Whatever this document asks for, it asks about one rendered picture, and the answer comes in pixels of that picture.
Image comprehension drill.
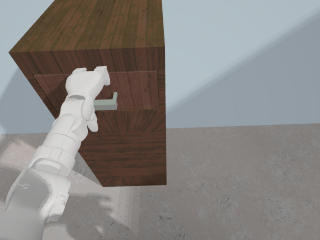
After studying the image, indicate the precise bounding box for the robot left hand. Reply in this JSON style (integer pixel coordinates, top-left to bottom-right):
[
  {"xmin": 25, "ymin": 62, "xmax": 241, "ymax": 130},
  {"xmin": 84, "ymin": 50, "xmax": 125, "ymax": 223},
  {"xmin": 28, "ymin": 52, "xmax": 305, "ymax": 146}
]
[{"xmin": 65, "ymin": 66, "xmax": 110, "ymax": 132}]

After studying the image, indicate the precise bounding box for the drawer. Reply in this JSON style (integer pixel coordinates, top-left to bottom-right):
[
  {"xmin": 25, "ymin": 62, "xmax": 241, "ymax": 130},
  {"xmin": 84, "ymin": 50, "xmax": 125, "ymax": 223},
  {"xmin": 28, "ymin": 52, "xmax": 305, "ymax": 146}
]
[{"xmin": 34, "ymin": 70, "xmax": 159, "ymax": 112}]

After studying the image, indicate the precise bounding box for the cabinet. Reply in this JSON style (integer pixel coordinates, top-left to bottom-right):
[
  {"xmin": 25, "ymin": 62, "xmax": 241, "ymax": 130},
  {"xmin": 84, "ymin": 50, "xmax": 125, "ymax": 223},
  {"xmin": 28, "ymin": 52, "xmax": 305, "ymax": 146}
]
[{"xmin": 8, "ymin": 0, "xmax": 167, "ymax": 187}]

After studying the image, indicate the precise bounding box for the left robot upper arm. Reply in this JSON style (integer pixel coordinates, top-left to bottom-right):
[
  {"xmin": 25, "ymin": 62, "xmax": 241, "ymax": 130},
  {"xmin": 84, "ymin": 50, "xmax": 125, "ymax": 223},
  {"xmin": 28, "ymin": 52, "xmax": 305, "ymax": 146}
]
[{"xmin": 0, "ymin": 168, "xmax": 71, "ymax": 240}]

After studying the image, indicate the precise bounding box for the left robot forearm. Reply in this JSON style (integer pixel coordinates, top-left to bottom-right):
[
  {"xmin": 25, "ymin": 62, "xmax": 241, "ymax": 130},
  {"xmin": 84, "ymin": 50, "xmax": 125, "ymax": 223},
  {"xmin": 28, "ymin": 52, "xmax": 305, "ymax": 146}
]
[{"xmin": 5, "ymin": 91, "xmax": 94, "ymax": 212}]

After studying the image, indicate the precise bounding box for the handle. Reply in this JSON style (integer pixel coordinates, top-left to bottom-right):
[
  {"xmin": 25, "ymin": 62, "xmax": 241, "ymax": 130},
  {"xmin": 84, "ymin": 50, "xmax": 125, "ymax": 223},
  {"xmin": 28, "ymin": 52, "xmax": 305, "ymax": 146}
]
[{"xmin": 93, "ymin": 92, "xmax": 118, "ymax": 111}]

